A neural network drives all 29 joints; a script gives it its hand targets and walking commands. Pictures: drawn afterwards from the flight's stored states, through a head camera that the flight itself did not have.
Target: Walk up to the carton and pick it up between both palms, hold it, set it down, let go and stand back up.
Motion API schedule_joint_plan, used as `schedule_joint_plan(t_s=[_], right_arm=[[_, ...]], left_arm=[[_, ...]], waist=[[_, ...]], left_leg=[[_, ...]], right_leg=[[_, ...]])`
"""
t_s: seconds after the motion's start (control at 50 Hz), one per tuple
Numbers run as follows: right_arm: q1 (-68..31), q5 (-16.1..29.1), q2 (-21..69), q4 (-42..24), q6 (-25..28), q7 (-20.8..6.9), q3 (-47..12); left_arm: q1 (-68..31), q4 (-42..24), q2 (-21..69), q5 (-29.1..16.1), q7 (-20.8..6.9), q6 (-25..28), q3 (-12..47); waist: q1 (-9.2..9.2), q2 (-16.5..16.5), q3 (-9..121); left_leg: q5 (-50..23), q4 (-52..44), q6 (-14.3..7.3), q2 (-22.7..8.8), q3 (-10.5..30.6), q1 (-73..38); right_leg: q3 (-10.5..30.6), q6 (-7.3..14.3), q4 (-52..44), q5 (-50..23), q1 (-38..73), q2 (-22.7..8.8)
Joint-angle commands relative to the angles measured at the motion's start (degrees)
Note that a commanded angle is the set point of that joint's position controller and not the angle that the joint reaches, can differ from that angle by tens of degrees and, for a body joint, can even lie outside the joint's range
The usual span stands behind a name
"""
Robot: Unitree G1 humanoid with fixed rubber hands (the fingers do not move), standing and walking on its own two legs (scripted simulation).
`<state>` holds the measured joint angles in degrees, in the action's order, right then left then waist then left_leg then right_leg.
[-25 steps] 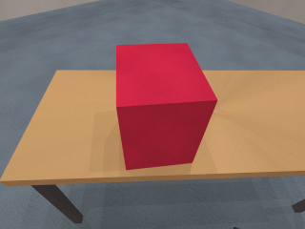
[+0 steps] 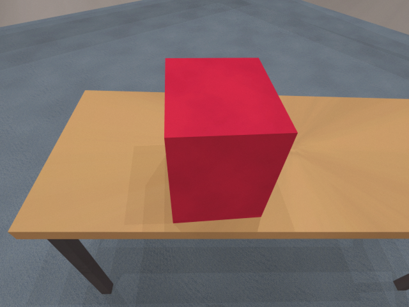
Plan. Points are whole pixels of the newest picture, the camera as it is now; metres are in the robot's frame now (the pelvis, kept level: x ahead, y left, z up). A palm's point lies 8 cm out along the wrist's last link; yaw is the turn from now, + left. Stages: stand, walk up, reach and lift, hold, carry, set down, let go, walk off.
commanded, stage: reach and lift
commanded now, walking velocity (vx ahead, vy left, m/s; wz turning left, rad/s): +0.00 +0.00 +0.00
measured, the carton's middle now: (215, 141) +0.47 -0.02 +0.06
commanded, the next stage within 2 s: none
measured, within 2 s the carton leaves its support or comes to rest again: neither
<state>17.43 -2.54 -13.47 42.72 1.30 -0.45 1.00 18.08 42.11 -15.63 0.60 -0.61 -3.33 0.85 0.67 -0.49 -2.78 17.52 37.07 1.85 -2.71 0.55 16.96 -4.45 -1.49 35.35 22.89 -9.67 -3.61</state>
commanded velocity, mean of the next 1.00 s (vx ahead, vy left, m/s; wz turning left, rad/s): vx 0.00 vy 0.00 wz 0.00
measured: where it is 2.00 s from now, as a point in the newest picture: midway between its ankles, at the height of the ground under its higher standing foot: outside the picture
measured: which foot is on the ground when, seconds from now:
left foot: down 0.00-1.00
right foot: down 0.00-1.00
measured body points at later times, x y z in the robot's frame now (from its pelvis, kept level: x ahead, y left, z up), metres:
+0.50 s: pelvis -0.03 -0.01 +0.02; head -0.03 +0.00 +0.47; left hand +0.15 +0.21 -0.07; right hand +0.13 -0.25 -0.06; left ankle +0.03 +0.14 -0.72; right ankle -0.04 -0.14 -0.72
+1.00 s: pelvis +0.00 +0.00 +0.02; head -0.01 +0.01 +0.47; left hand +0.20 +0.20 -0.03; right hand +0.18 -0.25 -0.03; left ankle +0.03 +0.14 -0.72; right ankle -0.04 -0.14 -0.72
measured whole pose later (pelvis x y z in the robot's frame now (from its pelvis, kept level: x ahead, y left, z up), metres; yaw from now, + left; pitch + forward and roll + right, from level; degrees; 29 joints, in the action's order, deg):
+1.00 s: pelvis +0.00 +0.00 +0.02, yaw -5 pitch -4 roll +0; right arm 11.5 7.8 -13.3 33.5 13.1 -4.9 1.7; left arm 14.5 21.0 -8.6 -4.3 6.3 1.3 1.1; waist 2.6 -1.0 -2.0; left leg 9.8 20.4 2.4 -4.0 -4.5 6.5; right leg 0.0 -1.5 20.0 14.0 -2.3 -2.1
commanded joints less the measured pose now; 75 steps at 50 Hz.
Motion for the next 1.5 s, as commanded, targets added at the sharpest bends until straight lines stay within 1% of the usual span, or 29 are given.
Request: schedule_joint_plan(t_s=[0.0,0.02,0.04,0.06,0.08,0.1,0.12,0.18,0.24,0.28,0.32,0.38,0.44,0.52,0.56,0.64,0.76,0.86,0.94,1.1,1.2,1.32,1.42,1.48], right_arm=[[-23.64,-3.94,-9.39,6.06,11.02,-1.89,8.02],[-21.69,-3.15,-10.02,6.8,11.43,-1.98,7.7],[-19.53,-2.15,-10.3,5.97,12.02,-1.84,6.7],[-16.99,-0.92,-10.53,5.79,12.89,-1.72,5.87],[-15.58,0.1,-11.45,5.91,13.93,-1.79,5.41],[-14.3,1.17,-12.33,5.89,14.84,-1.84,4.55],[-13.26,1.95,-13.02,6.13,15.0,-1.89,3.66],[-14.54,1.75,-12.26,4.6,13.93,-1.84,2.85],[-16.89,1.47,-9.81,1.57,12.03,-1.59,2.15],[-18.27,1.41,-7.69,-1.6,10.95,-1.59,1.65],[-19.06,1.35,-5.62,-5.01,10.17,-1.72,1.39],[-18.73,2.11,-3.52,-9.76,9.74,-2.07,1.19],[-17.59,3.14,-2.96,-12.12,9.83,-2.07,1.54],[-15.51,3.93,-3.31,-12.83,10.35,-2.01,2.99],[-14.54,4.13,-3.82,-12.71,10.69,-2.11,3.8],[-12.92,4.48,-5.08,-12.79,11.43,-2.42,4.64],[-12.16,6.76,-6.06,-15.29,13.01,-3.0,4.01],[-12.78,9.48,-6.83,-17.58,13.93,-3.94,3.25],[-12.95,11.34,-7.8,-17.86,14.54,-4.62,2.97],[-14.95,14.48,-9.5,-17.93,17.41,-4.92,1.65],[-17.32,16.17,-9.94,-17.47,19.14,-4.74,0.7],[-21.57,18.01,-10.05,-17.19,20.01,-4.41,-0.18],[-25.68,18.97,-9.91,-17.39,19.47,-3.91,-0.45],[-28.4,19.48,-10.21,-17.51,18.32,-3.62,-0.43]], left_arm=[[-25.37,-16.67,-7.8,-1.3,2.72,-10.17,-2.68],[-23.19,-17.67,-7.84,-1.16,2.05,-11.48,-3.48],[-20.05,-19.84,-7.76,-0.77,1.46,-12.21,-3.91],[-17.05,-22.62,-7.3,-0.1,1.12,-12.57,-4.46],[-13.77,-23.53,-6.1,0.73,0.95,-12.55,-5.06],[-10.97,-23.74,-5.19,1.21,0.85,-12.3,-5.38],[-9.0,-23.14,-4.43,1.15,0.88,-12.0,-5.3],[-7.53,-18.58,-2.96,2.19,1.13,-11.96,-6.5],[-10.62,-16.09,-2.46,2.77,1.34,-11.91,-7.46],[-13.55,-16.84,-1.7,2.52,1.77,-11.16,-7.47],[-16.29,-18.64,-1.34,1.65,2.53,-9.6,-7.46],[-18.46,-22.18,-1.36,0.04,3.85,-6.37,-6.61],[-18.43,-24.32,-1.67,-1.64,4.87,-3.44,-5.32],[-15.77,-26.1,-1.37,-3.55,5.66,-0.83,-3.72],[-13.94,-26.74,-0.78,-4.13,5.83,-0.02,-2.92],[-10.69,-27.59,0.51,-4.78,5.76,1.21,-1.79],[-8.44,-29.64,1.45,-4.7,5.84,3.61,-1.76],[-9.15,-31.28,1.98,-4.88,6.71,6.0,-1.47],[-9.55,-31.65,2.59,-4.84,7.36,7.7,-1.6],[-10.83,-31.32,3.46,-3.84,7.66,11.31,-3.14],[-12.74,-31.07,3.97,-3.79,7.64,13.49,-3.38],[-16.67,-30.98,4.16,-4.37,7.89,14.86,-3.48],[-20.76,-31.17,4.03,-4.98,8.16,14.54,-3.68],[-23.47,-31.49,3.91,-5.35,8.33,13.34,-3.65]], waist=[[-2.44,3.03,3.74],[-2.22,1.03,6.61],[-2.29,0.55,9.85],[-2.29,1.34,13.37],[-2.09,1.67,15.3],[-1.57,1.71,15.95],[-1.41,1.65,14.77],[0.77,-0.57,7.02],[1.61,-2.07,0.57],[2.09,-2.5,-1.16],[2.33,-2.48,-0.76],[2.15,-1.56,1.82],[1.86,-0.52,3.8],[1.38,0.39,4.98],[1.04,0.63,5.1],[0.61,-0.06,4.94],[1.26,-0.92,5.13],[1.94,-0.57,5.3],[2.45,-0.04,5.62],[3.02,-0.18,8.3],[3.05,-0.63,8.98],[3.07,-1.2,9.62],[2.99,-1.57,10.45],[2.93,-1.33,11.27]], left_leg=[[-6.45,-1.07,2.89,1.73,-5.31,-1.82],[-9.74,-0.29,2.57,1.85,-5.2,-4.75],[-13.77,-0.06,2.43,1.96,-4.93,-9.12],[-19.14,0.05,2.92,2.19,-4.77,-14.05],[-23.86,-0.63,3.48,2.79,-4.92,-17.45],[-27.38,-1.93,3.58,3.36,-4.79,-20.16],[-25.89,-4.57,3.29,3.82,-5.0,-20.98],[-23.34,-9.69,1.66,5.16,-5.42,-20.79],[-17.78,-13.46,0.48,5.33,-5.78,-19.37],[-13.04,-15.56,-0.19,5.18,-6.54,-18.12],[-9.37,-16.76,-0.69,5.09,-7.12,-16.86],[-6.56,-17.44,-0.99,4.96,-7.66,-15.75],[-5.61,-17.88,-0.95,4.76,-7.75,-15.36],[-6.95,-18.23,-0.49,4.51,-7.4,-16.17],[-8.52,-18.3,-0.16,4.41,-7.06,-16.78],[-13.0,-18.07,0.34,4.19,-6.3,-18.66],[-19.4,-17.75,1.04,4.14,-5.76,-19.77],[-20.26,-17.72,1.26,4.03,-5.48,-18.74],[-21.56,-17.37,1.46,4.03,-5.22,-18.78],[-26.39,-16.27,1.87,4.39,-4.98,-20.09],[-27.18,-15.92,1.86,4.42,-4.84,-20.45],[-25.07,-15.92,1.59,4.37,-4.76,-19.82],[-22.99,-16.09,1.28,4.31,-4.76,-19.17],[-21.99,-16.3,1.19,4.26,-4.74,-18.99]], right_leg=[[-1.15,4.26,0.18,-4.91,-18.97,4.1],[-0.86,3.41,-0.07,-9.24,-17.05,4.34],[-0.65,2.75,-0.86,-14.25,-14.35,4.7],[-0.65,2.27,-2.04,-20.17,-11.51,4.9],[-0.8,1.89,-3.49,-25.2,-8.9,5.73],[-1.0,1.54,-4.94,-29.46,-6.83,6.22],[-1.33,1.5,-7.16,-28.45,-5.16,6.3],[-0.78,0.77,-12.44,-25.25,-4.23,6.03],[-0.16,0.31,-16.73,-16.86,-5.08,5.69],[0.59,0.3,-18.66,-10.86,-5.96,5.12],[1.51,0.47,-19.48,-6.42,-6.74,4.41],[2.57,0.82,-19.63,-3.58,-7.17,3.91],[3.14,1.06,-19.25,-4.03,-6.42,3.97],[3.23,1.51,-19.32,-5.32,-5.91,4.39],[3.04,1.74,-19.43,-6.32,-5.56,4.78],[2.62,1.95,-19.99,-9.09,-4.85,5.74],[2.68,2.07,-20.69,-14.11,-2.57,6.46],[3.37,2.47,-20.86,-14.88,-2.04,6.5],[4.06,2.81,-20.83,-16.16,-2.27,6.5],[5.13,2.84,-20.32,-22.8,-1.19,6.6],[5.66,2.89,-20.06,-24.33,-1.04,6.55],[6.32,3.14,-19.83,-22.69,-1.44,6.41],[6.73,3.13,-19.6,-21.27,-1.82,6.42],[6.79,3.09,-19.58,-20.46,-1.94,6.5]])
